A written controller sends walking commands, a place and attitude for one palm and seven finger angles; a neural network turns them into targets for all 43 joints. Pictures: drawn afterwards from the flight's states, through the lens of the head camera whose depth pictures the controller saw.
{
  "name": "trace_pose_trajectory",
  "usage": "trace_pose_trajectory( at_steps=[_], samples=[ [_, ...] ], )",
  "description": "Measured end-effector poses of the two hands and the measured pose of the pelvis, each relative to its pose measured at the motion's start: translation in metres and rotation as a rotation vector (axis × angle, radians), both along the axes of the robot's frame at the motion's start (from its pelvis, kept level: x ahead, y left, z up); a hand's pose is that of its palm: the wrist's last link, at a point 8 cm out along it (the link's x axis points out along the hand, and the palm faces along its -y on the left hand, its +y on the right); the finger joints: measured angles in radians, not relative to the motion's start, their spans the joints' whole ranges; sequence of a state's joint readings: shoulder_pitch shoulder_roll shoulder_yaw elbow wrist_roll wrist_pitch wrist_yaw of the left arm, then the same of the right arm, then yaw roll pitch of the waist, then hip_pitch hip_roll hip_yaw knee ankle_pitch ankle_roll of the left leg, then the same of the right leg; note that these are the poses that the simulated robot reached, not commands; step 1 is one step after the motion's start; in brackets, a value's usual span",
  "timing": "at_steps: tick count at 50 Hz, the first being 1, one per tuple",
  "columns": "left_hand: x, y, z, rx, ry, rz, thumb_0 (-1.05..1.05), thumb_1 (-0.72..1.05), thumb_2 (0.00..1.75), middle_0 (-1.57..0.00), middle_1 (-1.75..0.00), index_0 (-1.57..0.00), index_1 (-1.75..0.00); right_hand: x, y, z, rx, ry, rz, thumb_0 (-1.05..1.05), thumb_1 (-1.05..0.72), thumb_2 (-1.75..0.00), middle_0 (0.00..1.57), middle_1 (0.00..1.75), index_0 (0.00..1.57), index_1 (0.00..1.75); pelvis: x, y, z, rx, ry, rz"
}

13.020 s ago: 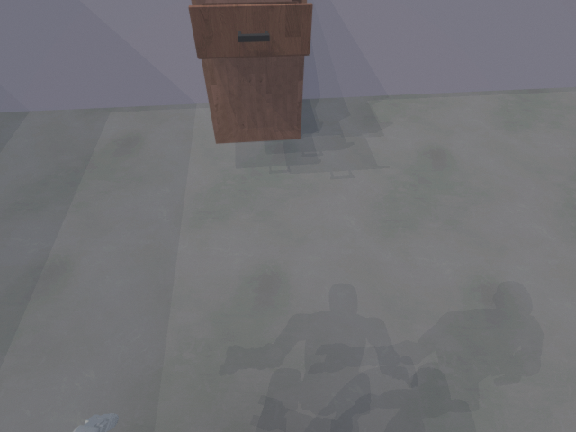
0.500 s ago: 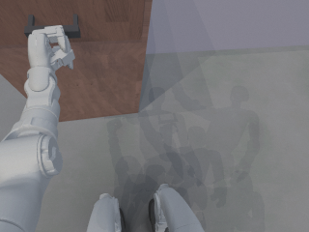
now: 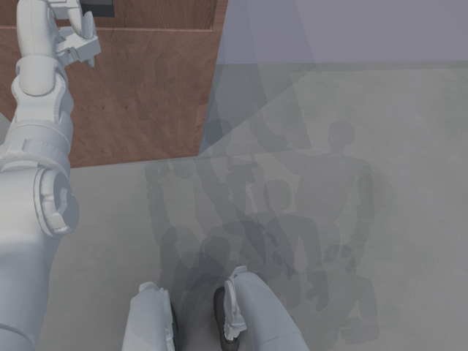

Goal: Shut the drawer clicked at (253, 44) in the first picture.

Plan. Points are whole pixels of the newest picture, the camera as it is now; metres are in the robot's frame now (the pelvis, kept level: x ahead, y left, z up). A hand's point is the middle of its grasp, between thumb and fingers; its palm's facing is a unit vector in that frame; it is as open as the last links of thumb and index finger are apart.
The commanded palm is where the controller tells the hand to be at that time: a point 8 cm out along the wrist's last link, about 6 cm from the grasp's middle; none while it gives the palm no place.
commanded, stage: pull the fist back off the drawer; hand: left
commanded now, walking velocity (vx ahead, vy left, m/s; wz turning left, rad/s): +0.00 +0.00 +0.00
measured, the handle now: out of the picture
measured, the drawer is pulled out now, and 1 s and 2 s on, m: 0.00 0.00 0.00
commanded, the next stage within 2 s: draw the hand back to the body in 0.68 s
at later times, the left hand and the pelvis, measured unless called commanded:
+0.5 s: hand (98, 39) +0.58 +0.12 +0.07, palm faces +0.03 -1.00 -0.03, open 3.1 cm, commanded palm +0.54 +0.15 +0.07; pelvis +0.00 +0.00 +0.01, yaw -1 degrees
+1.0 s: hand (79, 68) +0.51 +0.14 +0.10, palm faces +0.02 -1.00 -0.04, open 3.2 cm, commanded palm +0.46 +0.19 +0.12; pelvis +0.05 -0.01 +0.06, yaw -1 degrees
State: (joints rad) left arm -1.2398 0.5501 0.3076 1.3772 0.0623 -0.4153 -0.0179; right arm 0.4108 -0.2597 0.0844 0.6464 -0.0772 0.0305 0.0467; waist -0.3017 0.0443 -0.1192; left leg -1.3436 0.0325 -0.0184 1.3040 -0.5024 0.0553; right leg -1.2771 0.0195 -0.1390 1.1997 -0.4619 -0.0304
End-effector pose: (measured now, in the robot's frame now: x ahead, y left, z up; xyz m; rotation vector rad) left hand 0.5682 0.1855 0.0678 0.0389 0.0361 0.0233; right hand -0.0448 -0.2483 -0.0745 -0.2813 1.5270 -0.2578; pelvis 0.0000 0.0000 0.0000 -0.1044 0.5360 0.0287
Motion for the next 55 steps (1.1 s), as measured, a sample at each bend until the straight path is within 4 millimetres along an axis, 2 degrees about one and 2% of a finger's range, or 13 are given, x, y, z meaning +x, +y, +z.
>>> trace_pose_trajectory(
  at_steps=[14,19,23,29,35,40,44,55],
  samples=[
    [-0.003,-0.006,0.002,0.007,0.003,0.004,0.00,0.67,0.95,-1.39,-1.60,-1.40,-1.60,-0.019,0.002,0.000,0.013,0.005,-0.003,0.00,-0.90,-0.90,0.20,0.30,0.21,0.30,-0.010,0.000,-0.003,-0.001,0.001,-0.003],
    [-0.005,-0.010,0.002,0.001,0.002,0.005,0.00,0.73,0.94,-1.39,-1.60,-1.40,-1.60,-0.017,0.003,-0.001,0.033,0.003,-0.016,0.00,-0.90,-0.90,0.20,0.30,0.21,0.30,-0.007,-0.001,0.000,0.007,-0.006,-0.014],
    [-0.008,-0.013,0.002,-0.014,0.002,0.010,0.01,0.79,0.92,-1.39,-1.60,-1.40,-1.60,-0.008,0.003,-0.001,0.050,-0.012,-0.031,0.00,-0.90,-0.90,0.20,0.30,0.21,0.30,-0.001,-0.002,0.005,0.015,-0.017,-0.027],
    [-0.018,-0.011,0.004,-0.004,-0.003,0.010,0.01,0.86,0.90,-1.39,-1.60,-1.40,-1.60,0.018,0.001,0.000,0.080,-0.043,-0.038,0.00,-0.90,-0.90,0.20,0.30,0.20,0.30,0.013,-0.004,0.016,0.030,-0.037,-0.040],
    [-0.033,-0.007,0.002,-0.007,0.002,0.019,0.01,0.89,0.90,-1.39,-1.60,-1.40,-1.60,0.055,-0.005,0.002,0.090,-0.089,-0.011,0.00,-0.90,-0.90,0.20,0.30,0.20,0.30,0.028,-0.006,0.025,0.042,-0.060,-0.036],
    [-0.036,-0.006,0.004,-0.014,-0.017,0.020,0.02,0.89,0.90,-1.40,-1.60,-1.40,-1.60,0.084,-0.015,0.002,0.075,-0.122,0.021,0.00,-0.90,-0.90,0.20,0.30,0.20,0.30,0.036,-0.008,0.027,0.046,-0.068,-0.026],
    [-0.042,-0.004,0.012,-0.006,-0.048,0.011,0.02,0.90,0.90,-1.39,-1.60,-1.40,-1.60,0.104,-0.020,0.005,0.070,-0.157,0.017,0.00,-0.91,-0.90,0.20,0.30,0.20,0.30,0.042,-0.009,0.032,0.050,-0.078,-0.033],
    [-0.118,0.018,0.052,-0.006,-0.021,0.024,0.02,0.90,0.90,-1.39,-1.60,-1.40,-1.60,0.169,-0.011,0.041,0.125,-0.346,0.050,0.00,-0.91,-0.90,0.20,0.30,0.20,0.30,0.061,-0.012,0.072,0.067,-0.207,-0.026]
  ],
)
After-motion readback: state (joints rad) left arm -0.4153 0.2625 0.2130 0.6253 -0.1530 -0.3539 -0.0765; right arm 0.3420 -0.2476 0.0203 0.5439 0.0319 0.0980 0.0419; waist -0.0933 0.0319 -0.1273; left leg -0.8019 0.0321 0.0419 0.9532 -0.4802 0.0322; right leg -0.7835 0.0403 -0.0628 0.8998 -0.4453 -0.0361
